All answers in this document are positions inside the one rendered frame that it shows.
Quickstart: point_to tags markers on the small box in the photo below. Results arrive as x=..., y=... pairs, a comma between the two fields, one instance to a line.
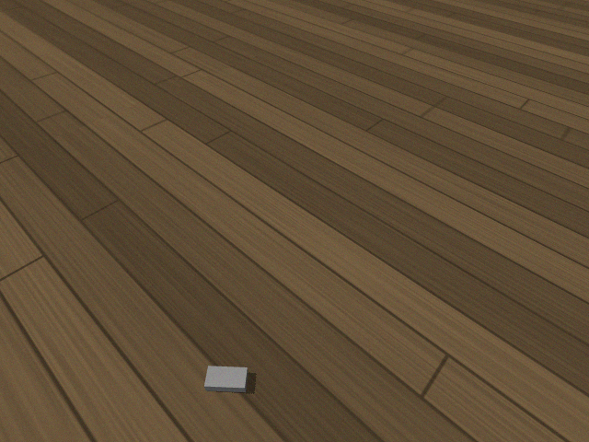
x=226, y=378

